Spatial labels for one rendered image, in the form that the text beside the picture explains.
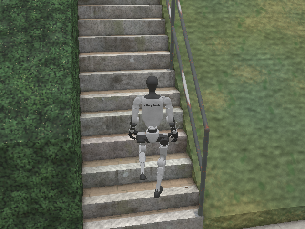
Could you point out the robot left upper arm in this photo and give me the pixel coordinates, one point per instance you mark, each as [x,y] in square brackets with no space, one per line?
[135,109]

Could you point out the robot torso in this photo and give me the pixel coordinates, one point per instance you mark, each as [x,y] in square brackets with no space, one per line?
[152,115]

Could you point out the right robot forearm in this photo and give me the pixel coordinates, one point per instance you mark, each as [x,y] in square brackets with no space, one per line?
[173,127]

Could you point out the robot right upper arm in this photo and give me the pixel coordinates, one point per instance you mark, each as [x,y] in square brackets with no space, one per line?
[169,109]

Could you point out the left robot hand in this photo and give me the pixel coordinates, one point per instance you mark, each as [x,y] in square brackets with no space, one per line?
[130,134]

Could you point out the right robot hand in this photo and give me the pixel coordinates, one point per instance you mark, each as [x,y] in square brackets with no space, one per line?
[173,135]

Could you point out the left robot forearm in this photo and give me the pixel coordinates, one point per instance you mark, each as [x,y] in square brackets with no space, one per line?
[132,126]

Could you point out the left robot shin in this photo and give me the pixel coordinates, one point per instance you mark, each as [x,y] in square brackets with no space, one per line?
[142,159]

